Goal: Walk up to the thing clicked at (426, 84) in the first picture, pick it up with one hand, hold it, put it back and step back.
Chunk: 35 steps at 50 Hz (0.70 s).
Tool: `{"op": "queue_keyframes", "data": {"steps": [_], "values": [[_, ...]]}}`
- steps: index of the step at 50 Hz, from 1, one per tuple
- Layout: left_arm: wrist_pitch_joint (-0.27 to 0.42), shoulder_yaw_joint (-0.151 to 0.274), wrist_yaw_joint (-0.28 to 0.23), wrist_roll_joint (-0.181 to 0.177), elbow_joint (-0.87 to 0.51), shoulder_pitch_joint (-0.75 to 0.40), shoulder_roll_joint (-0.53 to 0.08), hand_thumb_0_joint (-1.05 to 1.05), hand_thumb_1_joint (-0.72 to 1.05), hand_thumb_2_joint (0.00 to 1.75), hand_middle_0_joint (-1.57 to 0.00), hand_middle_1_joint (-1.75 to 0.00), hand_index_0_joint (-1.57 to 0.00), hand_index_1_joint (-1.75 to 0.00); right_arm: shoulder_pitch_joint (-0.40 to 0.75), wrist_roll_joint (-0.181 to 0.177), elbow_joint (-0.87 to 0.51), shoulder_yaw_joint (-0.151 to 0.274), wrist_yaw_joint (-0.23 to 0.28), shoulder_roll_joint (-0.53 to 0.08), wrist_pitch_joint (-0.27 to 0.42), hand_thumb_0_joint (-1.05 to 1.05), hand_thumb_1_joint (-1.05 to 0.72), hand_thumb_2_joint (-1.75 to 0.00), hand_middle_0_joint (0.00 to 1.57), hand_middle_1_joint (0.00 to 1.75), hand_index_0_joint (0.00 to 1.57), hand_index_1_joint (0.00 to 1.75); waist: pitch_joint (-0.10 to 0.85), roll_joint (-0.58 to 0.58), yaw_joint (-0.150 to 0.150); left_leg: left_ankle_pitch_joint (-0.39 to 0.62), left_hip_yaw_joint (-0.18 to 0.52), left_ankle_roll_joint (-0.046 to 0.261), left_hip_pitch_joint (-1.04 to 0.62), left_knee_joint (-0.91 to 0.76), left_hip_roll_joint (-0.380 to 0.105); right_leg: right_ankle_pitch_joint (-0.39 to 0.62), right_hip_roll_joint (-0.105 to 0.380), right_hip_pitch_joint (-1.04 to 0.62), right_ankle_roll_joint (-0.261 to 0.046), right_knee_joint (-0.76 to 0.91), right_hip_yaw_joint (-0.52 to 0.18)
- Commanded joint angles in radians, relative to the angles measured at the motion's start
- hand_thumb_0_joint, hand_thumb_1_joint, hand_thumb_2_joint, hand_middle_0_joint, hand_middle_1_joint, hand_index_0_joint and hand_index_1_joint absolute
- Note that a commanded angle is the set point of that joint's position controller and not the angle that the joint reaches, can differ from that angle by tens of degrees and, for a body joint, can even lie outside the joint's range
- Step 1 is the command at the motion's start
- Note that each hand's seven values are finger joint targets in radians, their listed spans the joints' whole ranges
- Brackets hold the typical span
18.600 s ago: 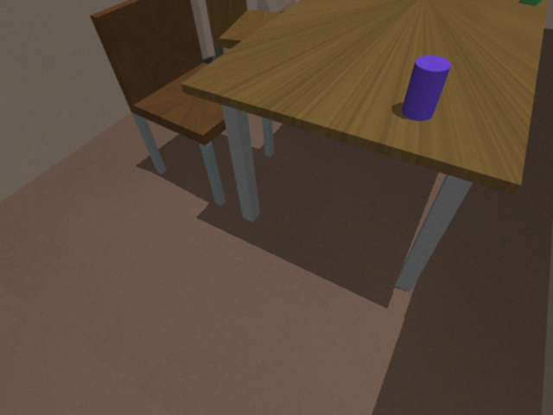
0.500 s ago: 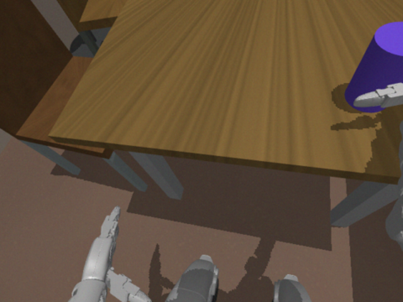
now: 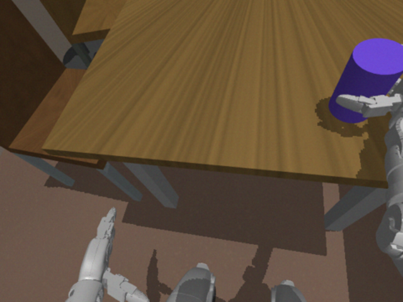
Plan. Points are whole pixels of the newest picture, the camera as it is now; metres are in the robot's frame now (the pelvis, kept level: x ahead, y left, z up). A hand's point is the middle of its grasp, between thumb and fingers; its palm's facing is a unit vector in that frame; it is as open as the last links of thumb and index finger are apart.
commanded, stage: settle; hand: right
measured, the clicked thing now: (363, 84) +0.51 -0.19 +0.09
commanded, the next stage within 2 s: lift in 0.96 s
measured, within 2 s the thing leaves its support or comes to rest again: leaves its support in 0.32 s
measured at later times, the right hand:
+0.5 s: hand (385, 74) +0.50 -0.21 +0.13, palm faces +0.19 +0.98 -0.01, open 11.1 cm
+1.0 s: hand (384, 60) +0.51 -0.20 +0.15, palm faces +0.17 +0.98 -0.02, open 11.2 cm
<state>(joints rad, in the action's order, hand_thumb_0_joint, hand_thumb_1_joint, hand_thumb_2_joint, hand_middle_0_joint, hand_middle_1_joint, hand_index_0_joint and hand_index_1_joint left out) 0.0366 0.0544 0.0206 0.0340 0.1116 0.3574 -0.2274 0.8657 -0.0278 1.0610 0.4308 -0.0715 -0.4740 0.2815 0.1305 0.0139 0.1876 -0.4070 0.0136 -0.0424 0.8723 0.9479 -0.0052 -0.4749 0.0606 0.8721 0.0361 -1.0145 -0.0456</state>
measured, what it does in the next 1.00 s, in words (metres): stands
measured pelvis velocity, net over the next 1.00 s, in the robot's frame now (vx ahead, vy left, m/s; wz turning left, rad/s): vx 0.01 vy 0.00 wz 0.00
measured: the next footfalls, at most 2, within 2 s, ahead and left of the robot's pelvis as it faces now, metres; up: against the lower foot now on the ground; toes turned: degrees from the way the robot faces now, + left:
none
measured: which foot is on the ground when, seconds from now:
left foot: down 0.00-1.00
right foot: down 0.00-1.00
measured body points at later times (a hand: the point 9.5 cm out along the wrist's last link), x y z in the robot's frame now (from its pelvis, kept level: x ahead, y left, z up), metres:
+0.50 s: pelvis +0.00 +0.00 +0.01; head +0.08 -0.02 +0.45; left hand +0.14 +0.27 -0.02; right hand +0.49 -0.26 +0.13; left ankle +0.02 +0.15 -0.67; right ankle +0.00 -0.14 -0.67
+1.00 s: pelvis +0.01 +0.00 +0.03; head +0.09 -0.01 +0.47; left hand +0.15 +0.27 -0.02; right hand +0.49 -0.25 +0.15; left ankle +0.02 +0.15 -0.67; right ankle +0.00 -0.14 -0.67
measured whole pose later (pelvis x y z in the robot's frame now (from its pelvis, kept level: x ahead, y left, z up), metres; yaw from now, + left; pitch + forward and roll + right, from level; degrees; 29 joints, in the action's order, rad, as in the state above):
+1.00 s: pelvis +0.01 +0.00 +0.03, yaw +0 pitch +14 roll +1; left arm 0.05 0.05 -0.01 0.02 0.27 0.32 -0.23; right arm 0.87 -0.04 1.00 0.40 -0.06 -0.45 0.14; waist 0.09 0.00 0.15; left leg -0.35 0.03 -0.04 0.69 0.79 -0.01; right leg -0.41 0.06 0.68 0.03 -0.84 -0.02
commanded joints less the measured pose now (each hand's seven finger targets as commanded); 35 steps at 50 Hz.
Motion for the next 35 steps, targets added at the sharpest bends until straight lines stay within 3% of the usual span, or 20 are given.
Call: {"op": "queue_keyframes", "data": {"steps": [1, 5, 6, 7, 8, 11, 13, 16, 19, 22, 23, 25, 27, 28, 29, 30, 31, 33, 34, 35], "values": [[0.03, 0.112, -0.006, -0.005, -0.121, 0.051, -0.171, 0.0, -0.51, 0.03, -0.04, -0.05, -0.05, -0.04, 0.445, -0.018, -0.3, 0.022, -0.01, -0.246, 0.058, 0.0, -0.15, -0.97, 1.23, 1.17, 1.25, 1.17, 0.508, -0.239, -0.007, 0.379, -0.044, 0.051, -0.19, -0.068, 0.04, 0.538, -0.029, -0.392, -0.022, 0.094, 0.031], [0.029, 0.127, -0.016, -0.012, -0.172, -0.051, -0.209, 0.0, -0.56, 0.06, -0.06, -0.06, -0.06, -0.06, 0.389, -0.028, -0.178, 0.035, -0.018, -0.215, 0.034, 0.0, -0.19, -1.14, 1.23, 1.29, 1.26, 1.3, 0.494, -0.113, -0.001, 0.377, -0.051, 0.051, -0.264, -0.08, 0.042, 0.466, -0.033, -0.311, -0.029, 0.108, 0.024], [0.034, 0.084, -0.015, -0.014, -0.214, -0.112, -0.18, 0.0, -0.57, 0.06, -0.06, -0.05, -0.05, -0.06, 0.384, -0.032, -0.181, 0.061, -0.019, -0.236, 0.041, 0.0, -0.16, -1.17, 1.22, 1.3, 1.25, 1.3, 0.514, -0.09, -0.022, 0.373, -0.049, 0.045, -0.313, -0.088, 0.037, 0.42, -0.036, -0.273, -0.035, 0.118, 0.026], [0.036, 0.086, -0.022, -0.018, -0.217, -0.107, -0.171, 0.0, -0.56, 0.06, -0.06, -0.05, -0.05, -0.06, 0.508, -0.035, -0.307, 0.025, -0.022, -0.236, 0.061, 0.0, -0.12, -1.16, 1.21, 1.3, 1.25, 1.3, 0.549, -0.104, -0.012, 0.369, -0.042, 0.044, -0.343, -0.091, 0.035, 0.393, -0.037, -0.284, -0.038, 0.123, 0.032], [0.039, 0.079, -0.026, -0.018, -0.248, -0.117, -0.177, 0.0, -0.57, 0.06, -0.06, -0.05, -0.05, -0.06, 0.496, -0.023, -0.302, 0.07, -0.018, -0.307, 0.062, 0.0, -0.14, -1.19, 1.23, 1.32, 1.26, 1.33, 0.624, -0.12, -0.033, 0.39, -0.032, 0.038, -0.379, -0.092, 0.03, 0.398, -0.041, -0.315, -0.043, 0.115, 0.041], [0.024, 0.042, -0.026, -0.02, -0.092, 0.028, -0.133, 0.0, -0.55, 0.06, -0.06, -0.06, -0.05, -0.06, 0.388, -0.03, -0.162, 0.022, -0.032, -0.218, 0.04, 0.0, -0.09, -1.23, 1.22, 1.36, 1.27, 1.36, 0.459, -0.094, -0.005, 0.369, -0.036, 0.038, -0.324, -0.116, 0.035, 0.371, -0.05, -0.282, -0.047, 0.132, 0.044], [0.038, 0.063, -0.036, -0.022, -0.203, -0.032, -0.168, 0.0, -0.56, 0.06, -0.06, -0.06, -0.06, -0.06, 0.573, -0.03, -0.379, 0.069, -0.018, -0.352, 0.062, 0.0, -0.1, -1.22, 1.21, 1.34, 1.26, 1.34, 0.621, -0.163, -0.015, 0.403, -0.029, 0.038, -0.359, -0.117, 0.034, 0.425, -0.048, -0.399, -0.041, 0.134, 0.049], [0.023, 0.046, -0.029, -0.016, 0.02, 0.106, -0.121, 0.0, -0.54, 0.05, -0.06, -0.06, -0.06, -0.06, 0.421, -0.039, -0.18, 0.001, -0.016, -0.206, 0.031, 0.0, -0.06, -1.24, 1.23, 1.37, 1.28, 1.37, 0.331, -0.151, -0.001, 0.303, -0.038, 0.044, -0.222, -0.145, 0.04, 0.339, -0.052, -0.327, -0.041, 0.164, 0.05], [0.046, 0.078, -0.042, -0.017, -0.134, -0.045, -0.161, 0.0, -0.54, 0.05, -0.06, -0.06, -0.06, -0.06, 0.702, -0.027, -0.523, 0.053, 0.017, -0.387, 0.068, 0.0, -0.04, -1.19, 1.21, 1.33, 1.26, 1.33, 0.538, -0.212, -0.019, 0.343, -0.022, 0.046, -0.307, -0.149, 0.03, 0.362, -0.048, -0.426, -0.044, 0.164, 0.056], [0.036, 0.073, -0.037, -0.016, -0.001, 0.037, -0.146, 0.0, -0.53, 0.05, -0.05, -0.06, -0.06, -0.06, 0.414, -0.04, -0.163, -0.04, 0.005, -0.133, 0.001, 0.0, 0.02, -1.22, 1.18, 1.35, 1.24, 1.35, 0.333, -0.123, 0.007, 0.299, -0.043, 0.049, -0.251, -0.17, 0.042, 0.333, -0.05, -0.367, -0.042, 0.185, 0.042], [0.053, 0.083, -0.04, -0.021, -0.099, -0.061, -0.173, 0.0, -0.53, 0.05, -0.06, -0.06, -0.06, -0.06, 0.414, -0.041, -0.141, -0.065, -0.001, -0.1, -0.005, 0.0, 0.01, -1.2, 1.17, 1.32, 1.22, 1.32, 0.368, -0.093, 0.007, 0.303, -0.048, 0.046, -0.269, -0.173, 0.042, 0.342, -0.046, -0.371, -0.042, 0.195, 0.036], [0.058, 0.054, -0.048, -0.022, -0.146, -0.115, -0.145, 0.0, -0.55, 0.06, -0.06, -0.05, -0.05, -0.06, 0.676, -0.023, -0.453, -0.007, 0.0, -0.303, 0.028, 0.0, -0.05, -1.23, 1.2, 1.35, 1.25, 1.35, 0.583, -0.197, -0.035, 0.37, -0.04, 0.046, -0.326, -0.159, 0.035, 0.445, -0.036, -0.483, -0.034, 0.183, 0.042], [0.041, 0.074, -0.045, -0.016, 0.038, 0.025, -0.16, 0.0, -0.55, 0.06, -0.05, -0.06, -0.05, -0.06, 0.458, -0.028, -0.145, -0.03, -0.012, -0.201, -0.026, 0.0, -0.01, -1.27, 1.22, 1.4, 1.28, 1.4, 0.397, -0.157, -0.038, 0.322, -0.051, 0.052, -0.295, -0.174, 0.04, 0.398, -0.045, -0.408, -0.031, 0.202, 0.038], [0.042, 0.034, -0.036, -0.02, 0.08, 0.019, -0.122, 0.0, -0.54, 0.05, -0.05, -0.06, -0.05, -0.06, 0.37, -0.044, -0.036, -0.035, -0.023, -0.139, -0.041, 0.0, 0.03, -1.28, 1.21, 1.41, 1.27, 1.41, 0.297, -0.099, -0.037, 0.295, -0.058, 0.047, -0.271, -0.19, 0.04, 0.362, -0.046, -0.355, -0.034, 0.216, 0.034], [0.058, 0.029, -0.037, -0.026, -0.011, -0.088, -0.125, 0.0, -0.55, 0.06, -0.05, -0.06, -0.05, -0.06, 0.429, -0.053, -0.116, -0.027, -0.025, -0.149, -0.031, 0.0, 0.04, -1.27, 1.19, 1.39, 1.25, 1.39, 0.37, -0.092, -0.034, 0.308, -0.054, 0.043, -0.295, -0.185, 0.036, 0.37, -0.039, -0.366, -0.035, 0.224, 0.027], [0.072, 0.071, -0.047, -0.025, -0.122, -0.165, -0.176, 0.0, -0.55, 0.06, -0.05, -0.05, -0.05, -0.06, 0.588, -0.047, -0.318, 0.038, -0.017, -0.294, -0.002, 0.0, 0.01, -1.28, 1.2, 1.4, 1.26, 1.4, 0.563, -0.134, -0.049, 0.365, -0.044, 0.041, -0.364, -0.175, 0.032, 0.428, -0.036, -0.451, -0.034, 0.212, 0.033], [0.075, 0.092, -0.053, -0.022, -0.15, -0.169, -0.196, 0.0, -0.56, 0.06, -0.05, -0.05, -0.05, -0.06, 0.723, -0.038, -0.464, 0.033, -0.017, -0.356, 0.013, 0.0, -0.02, -1.29, 1.21, 1.4, 1.27, 1.4, 0.68, -0.186, -0.057, 0.409, -0.036, 0.041, -0.413, -0.169, 0.029, 0.468, -0.04, -0.517, -0.034, 0.2, 0.045], [0.05, 0.067, -0.048, -0.018, 0.065, 0.042, -0.162, 0.0, -0.55, 0.06, -0.05, -0.05, -0.05, -0.06, 0.412, -0.04, -0.099, -0.025, -0.03, -0.195, -0.041, 0.0, 0.01, -1.3, 1.21, 1.42, 1.27, 1.42, 0.358, -0.085, -0.033, 0.348, -0.057, 0.046, -0.333, -0.196, 0.042, 0.411, -0.049, -0.403, -0.037, 0.229, 0.039], [0.05, 0.055, -0.042, -0.027, 0.064, 0.024, -0.137, 0.0, -0.55, 0.06, -0.05, -0.06, -0.05, -0.06, 0.405, -0.053, -0.093, -0.049, -0.034, -0.145, -0.036, 0.0, 0.0, -1.31, 1.19, 1.41, 1.26, 1.41, 0.298, -0.061, -0.015, 0.325, -0.056, 0.042, -0.315, -0.21, 0.04, 0.379, -0.049, -0.383, -0.039, 0.241, 0.037], [0.065, 0.075, -0.05, -0.031, -0.044, -0.087, -0.171, 0.0, -0.55, 0.06, -0.05, -0.05, -0.05, -0.06, 0.521, -0.056, -0.219, 0.006, -0.02, -0.23, -0.014, 0.0, -0.02, -1.29, 1.19, 1.4, 1.25, 1.4, 0.421, -0.052, -0.017, 0.351, -0.052, 0.037, -0.343, -0.21, 0.038, 0.408, -0.041, -0.431, -0.041, 0.238, 0.031]]}}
